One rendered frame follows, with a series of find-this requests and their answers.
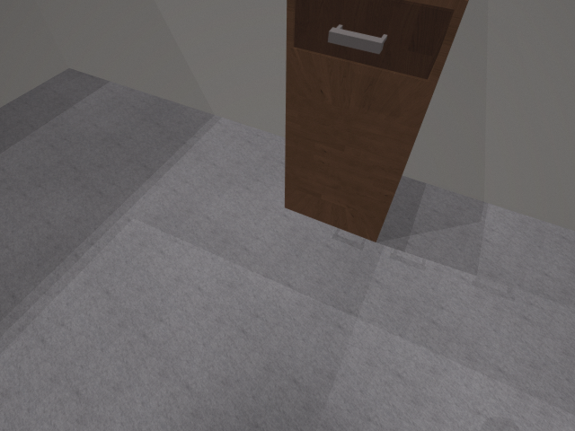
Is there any handle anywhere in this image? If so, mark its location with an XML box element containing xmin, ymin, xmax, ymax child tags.
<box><xmin>328</xmin><ymin>24</ymin><xmax>387</xmax><ymax>54</ymax></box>

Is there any cabinet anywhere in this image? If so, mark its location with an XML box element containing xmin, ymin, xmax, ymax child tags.
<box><xmin>285</xmin><ymin>0</ymin><xmax>469</xmax><ymax>242</ymax></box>

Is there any drawer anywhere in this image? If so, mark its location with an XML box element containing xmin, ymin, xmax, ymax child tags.
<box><xmin>294</xmin><ymin>0</ymin><xmax>454</xmax><ymax>80</ymax></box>

